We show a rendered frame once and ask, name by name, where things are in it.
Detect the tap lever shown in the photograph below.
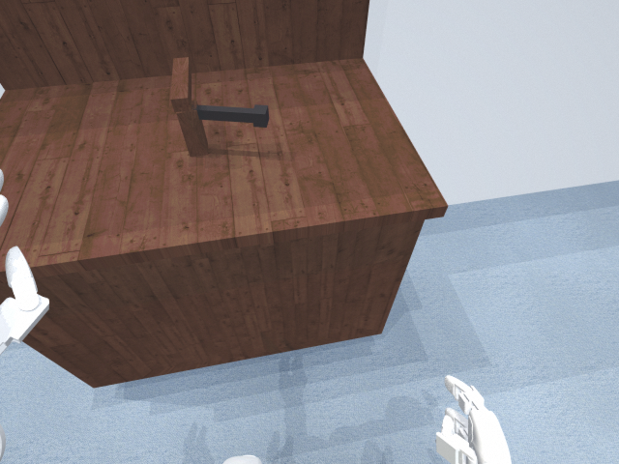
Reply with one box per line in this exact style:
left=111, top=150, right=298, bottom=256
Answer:
left=192, top=104, right=269, bottom=128

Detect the left robot hand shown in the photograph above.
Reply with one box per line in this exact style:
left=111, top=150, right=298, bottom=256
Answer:
left=0, top=169, right=49, bottom=355

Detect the counter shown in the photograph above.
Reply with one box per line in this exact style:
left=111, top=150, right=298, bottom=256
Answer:
left=0, top=0, right=448, bottom=388

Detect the right robot hand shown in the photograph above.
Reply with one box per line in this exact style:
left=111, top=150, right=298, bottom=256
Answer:
left=436, top=375, right=512, bottom=464

